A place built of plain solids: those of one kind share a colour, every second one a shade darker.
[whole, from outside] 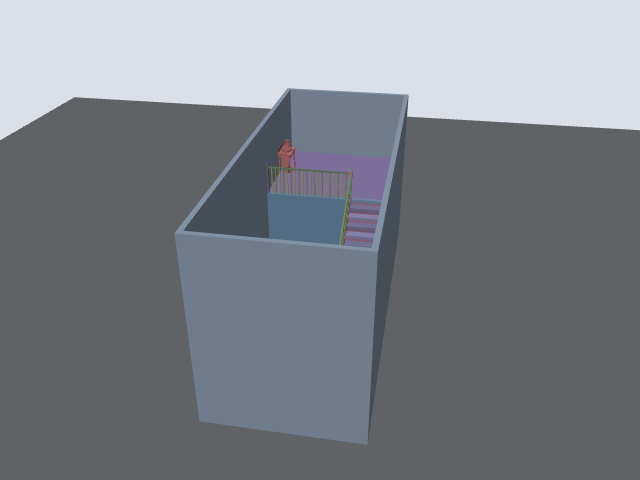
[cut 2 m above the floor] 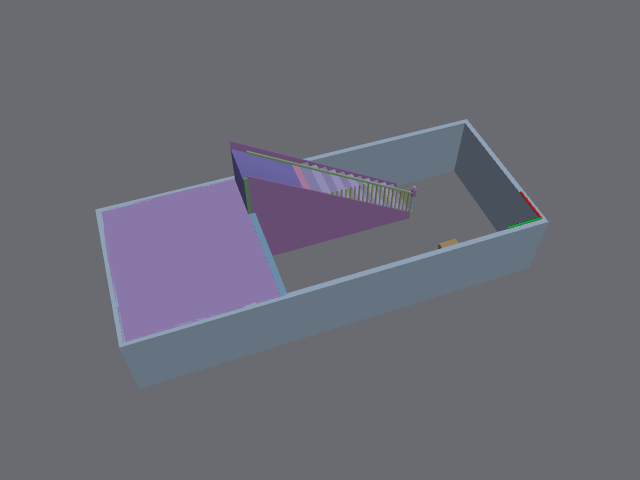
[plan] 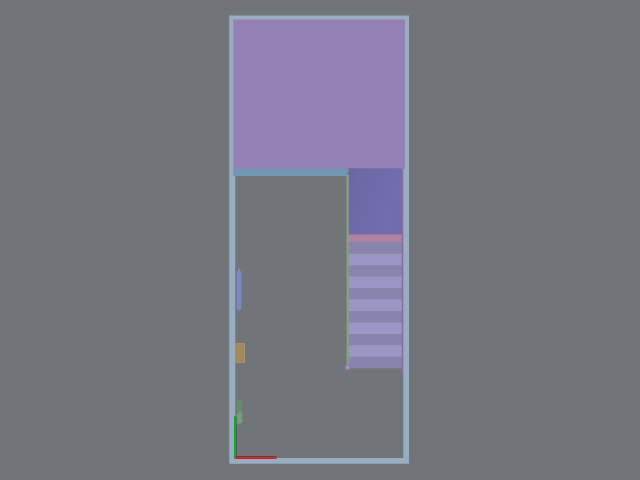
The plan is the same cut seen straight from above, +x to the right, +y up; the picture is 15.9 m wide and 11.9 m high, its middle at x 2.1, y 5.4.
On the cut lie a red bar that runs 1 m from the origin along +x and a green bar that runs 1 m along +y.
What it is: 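A villa's stair hall, a dwelling of no particular year; the hall below, the landing 3.29 m above it, and between them a joiner's timber flight of 18 risers of about 0.183 m on goings of about 0.284 m, 1.32 m clear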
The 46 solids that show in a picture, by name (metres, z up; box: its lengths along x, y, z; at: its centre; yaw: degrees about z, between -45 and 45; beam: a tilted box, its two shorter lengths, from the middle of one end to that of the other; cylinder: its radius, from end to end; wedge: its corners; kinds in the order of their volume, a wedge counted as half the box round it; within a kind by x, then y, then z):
{
 "upper_1": {"box": [4.26, 3.71, 3.34], "at": [2.08, 9.01, 1.62]},
 "wall_1": {"box": [0.15, 11.12, 5.75], "at": [-0.07, 5.41, 2.83]},
 "wall_2": {"box": [4.46, 0.15, 5.75], "at": [2.08, -0.07, 2.83]},
 "wall_3": {"box": [4.46, 0.15, 5.75], "at": [2.08, 10.89, 2.83]},
 "wall_4": {"box": [0.15, 11.12, 5.75], "at": [4.24, 5.41, 2.83]},
 "carriage_1": {"wedge": [[2.8, 2.27, -0.05], [2.8, 2.27, 0.01], [2.8, 7.18, -0.05], [2.8, 7.18, 3.16], [4.13, 2.27, -0.05], [4.13, 2.27, 0.01], [4.13, 7.18, -0.05], [4.13, 7.18, 3.16]]},
 "upper_edge_1": {"box": [2.82, 0.17, 3.34], "at": [1.36, 7.07, 1.62]},
 "string_1": {"wedge": [[2.77, 2.24, -0.05], [2.77, 2.24, 0.25], [2.77, 7.07, -0.05], [2.77, 7.07, 3.35], [2.81, 2.24, -0.05], [2.81, 2.24, 0.25], [2.81, 7.07, -0.05], [2.81, 7.07, 3.35]]},
 "string_2": {"wedge": [[4.13, 2.08, -0.05], [4.13, 2.08, 0.15], [4.13, 7.16, -0.05], [4.13, 7.16, 3.41], [4.16, 2.08, -0.05], [4.16, 2.08, 0.15], [4.16, 7.16, -0.05], [4.16, 7.16, 3.41]]},
 "rail_1": {"box": [2.7, 0.06, 0.05], "at": [1.39, 7.07, 4.21]},
 "rail_2": {"wedge": [[2.76, 2.29, 1.06], [2.76, 2.29, 1.12], [2.76, 7.02, 4.1], [2.76, 7.02, 4.16], [2.82, 2.29, 1.06], [2.82, 2.29, 1.12], [2.82, 7.02, 4.1], [2.82, 7.02, 4.16]]},
 "tread_1": {"wedge": [[2.79, 2.22, 0.09], [2.79, 2.22, 0.19], [2.79, 2.55, 0.09], [2.79, 2.55, 0.19], [4.14, 2.22, 0.09], [4.14, 2.22, 0.19], [4.14, 2.55, 0.09], [4.14, 2.55, 0.19]]},
 "tread_2": {"wedge": [[2.79, 2.5, 0.37], [2.79, 2.51, 0.27], [2.79, 2.84, 0.27], [2.79, 2.84, 0.37], [4.14, 2.5, 0.37], [4.14, 2.51, 0.27], [4.14, 2.84, 0.27], [4.14, 2.84, 0.37]]},
 "tread_3": {"wedge": [[2.79, 2.79, 0.45], [2.79, 2.79, 0.55], [2.79, 3.12, 0.45], [2.79, 3.12, 0.55], [4.14, 2.79, 0.45], [4.14, 2.79, 0.55], [4.14, 3.12, 0.45], [4.14, 3.12, 0.55]]},
 "tread_4": {"wedge": [[2.79, 3.07, 0.73], [2.79, 3.08, 0.63], [2.79, 3.41, 0.63], [2.79, 3.41, 0.73], [4.14, 3.07, 0.73], [4.14, 3.08, 0.63], [4.14, 3.41, 0.63], [4.14, 3.41, 0.73]]},
 "tread_5": {"wedge": [[2.79, 3.36, 0.82], [2.79, 3.36, 0.92], [2.79, 3.69, 0.82], [2.79, 3.69, 0.92], [4.14, 3.36, 0.82], [4.14, 3.36, 0.92], [4.14, 3.69, 0.82], [4.14, 3.69, 0.92]]},
 "tread_6": {"wedge": [[2.79, 3.64, 1.1], [2.79, 3.65, 1.0], [2.79, 3.97, 1.0], [2.79, 3.97, 1.1], [4.14, 3.64, 1.1], [4.14, 3.65, 1.0], [4.14, 3.97, 1.0], [4.14, 3.97, 1.1]]},
 "tread_7": {"wedge": [[2.79, 3.93, 1.18], [2.79, 3.93, 1.28], [2.79, 4.26, 1.18], [2.79, 4.26, 1.28], [4.14, 3.93, 1.18], [4.14, 3.93, 1.28], [4.14, 4.26, 1.18], [4.14, 4.26, 1.28]]},
 "tread_8": {"wedge": [[2.79, 4.21, 1.37], [2.79, 4.21, 1.47], [2.79, 4.54, 1.37], [2.79, 4.54, 1.47], [4.14, 4.21, 1.37], [4.14, 4.21, 1.47], [4.14, 4.54, 1.37], [4.14, 4.54, 1.47]]},
 "tread_9": {"wedge": [[2.79, 4.49, 1.65], [2.79, 4.5, 1.55], [2.79, 4.83, 1.55], [2.79, 4.83, 1.65], [4.14, 4.49, 1.65], [4.14, 4.5, 1.55], [4.14, 4.83, 1.55], [4.14, 4.83, 1.65]]},
 "tread_10": {"wedge": [[2.79, 4.78, 1.73], [2.79, 4.78, 1.83], [2.79, 5.11, 1.73], [2.79, 5.11, 1.83], [4.14, 4.78, 1.73], [4.14, 4.78, 1.83], [4.14, 5.11, 1.73], [4.14, 5.11, 1.83]]},
 "tread_11": {"wedge": [[2.79, 5.06, 2.01], [2.79, 5.07, 1.91], [2.79, 5.39, 1.91], [2.79, 5.39, 2.01], [4.14, 5.06, 2.01], [4.14, 5.07, 1.91], [4.14, 5.39, 1.91], [4.14, 5.39, 2.01]]},
 "tread_12": {"wedge": [[2.79, 5.63, 2.28], [2.79, 5.63, 2.38], [2.79, 5.96, 2.28], [2.79, 5.96, 2.38], [4.14, 5.63, 2.28], [4.14, 5.63, 2.38], [4.14, 5.96, 2.28], [4.14, 5.96, 2.38]]},
 "tread_13": {"wedge": [[2.79, 5.91, 2.56], [2.79, 5.92, 2.46], [2.79, 6.25, 2.46], [2.79, 6.25, 2.56], [4.14, 5.91, 2.56], [4.14, 5.92, 2.46], [4.14, 6.25, 2.46], [4.14, 6.25, 2.56]]},
 "tread_14": {"wedge": [[2.79, 6.2, 2.64], [2.79, 6.2, 2.74], [2.79, 6.53, 2.64], [2.79, 6.53, 2.74], [4.14, 6.2, 2.64], [4.14, 6.2, 2.74], [4.14, 6.53, 2.64], [4.14, 6.53, 2.74]]},
 "tread_15": {"wedge": [[2.79, 6.48, 2.82], [2.79, 6.48, 2.92], [2.79, 6.81, 2.82], [2.79, 6.81, 2.92], [4.14, 6.48, 2.82], [4.14, 6.48, 2.92], [4.14, 6.81, 2.82], [4.14, 6.81, 2.92]]},
 "tread_16": {"wedge": [[2.79, 6.77, 3.01], [2.79, 6.77, 3.11], [2.79, 7.1, 3.01], [2.79, 7.1, 3.11], [4.14, 6.77, 3.01], [4.14, 6.77, 3.11], [4.14, 7.1, 3.01], [4.14, 7.1, 3.11]]},
 "riser_1": {"wedge": [[2.77, 7.07, 3.08], [2.77, 7.07, 3.19], [2.77, 7.18, 3.08], [2.77, 7.18, 3.19], [4.14, 7.07, 3.08], [4.14, 7.07, 3.19], [4.14, 7.18, 3.08], [4.14, 7.18, 3.19]]},
 "riser_2": {"wedge": [[2.79, 5.36, 1.98], [2.79, 5.36, 2.1], [2.79, 5.68, 2.08], [2.79, 5.68, 2.1], [4.14, 5.36, 1.98], [4.14, 5.36, 2.1], [4.14, 5.68, 2.08], [4.14, 5.68, 2.1]]},
 "riser_3": {"wedge": [[2.79, 5.93, 2.35], [2.79, 5.93, 2.47], [2.79, 6.25, 2.44], [2.79, 6.25, 2.47], [4.14, 5.93, 2.35], [4.14, 5.93, 2.47], [4.14, 6.25, 2.44], [4.14, 6.25, 2.47]]},
 "riser_4": {"wedge": [[2.79, 6.22, 2.53], [2.79, 6.22, 2.65], [2.79, 6.53, 2.63], [2.79, 6.53, 2.65], [4.14, 6.22, 2.53], [4.14, 6.22, 2.65], [4.14, 6.53, 2.63], [4.14, 6.53, 2.65]]},
 "riser_5": {"wedge": [[2.79, 6.5, 2.71], [2.79, 6.5, 2.83], [2.79, 6.81, 2.81], [2.79, 6.81, 2.83], [4.14, 6.5, 2.71], [4.14, 6.5, 2.83], [4.14, 6.81, 2.81], [4.14, 6.81, 2.83]]},
 "riser_6": {"wedge": [[2.79, 6.78, 2.89], [2.79, 6.78, 3.01], [2.79, 7.1, 2.99], [2.79, 7.1, 3.01], [4.14, 6.78, 2.89], [4.14, 6.78, 3.01], [4.14, 7.1, 2.99], [4.14, 7.1, 3.01]]},
 "radiator_1": {"box": [0.11, 0.95, 0.64], "at": [0.09, 4.15, 0.41]},
 "longcase_clock_1": {"box": [0.23, 0.48, 0.52], "at": [0.12, 2.6, 1.65]},
 "coat_pegs_1": {"box": [0.15, 0.22, 0.89], "at": [0.1, 0.97, 1.11]},
 "coat_pegs_2": {"box": [0.15, 0.22, 0.69], "at": [0.1, 1.28, 1.21]},
 "wash_table_1": {"box": [0.49, 0.8, 0.024], "at": [0.25, 8.93, 4.07]},
 "wash_table_2": {"cylinder": 0.18, "from": [0.26, 8.82, 4.13], "to": [0.26, 8.82, 4.18]},
 "wash_table_3": {"box": [0.27, 0.036, 0.4], "at": [0.28, 8.49, 3.84]},
 "landing_nose_1": {"wedge": [[2.77, 7.05, 3.19], [2.77, 7.05, 3.29], [2.77, 7.18, 3.19], [2.77, 7.18, 3.29], [4.14, 7.05, 3.19], [4.14, 7.05, 3.29], [4.14, 7.18, 3.19], [4.14, 7.18, 3.29]]},
 "apron_1": {"wedge": [[2.77, 7.07, -0.05], [2.77, 7.07, 3.29], [2.77, 7.18, -0.05], [2.77, 7.18, 3.29], [2.81, 7.07, -0.05], [2.81, 7.07, 3.29], [2.81, 7.18, -0.05], [2.81, 7.18, 3.29]]},
 "newel_1": {"box": [0.06, 0.11, 1.09], "at": [0.03, 7.07, 3.78]},
 "newel_foot_shaft_1": {"cylinder": 0.044, "from": [2.79, 2.24, 0.35], "to": [2.79, 2.24, 0.95]},
 "bal_1": {"box": [0.038, 0.038, 0.91], "at": [1.08, 7.07, 3.73]},
 "bal_2": {"box": [0.038, 0.038, 0.91], "at": [2.25, 7.07, 3.73]}
}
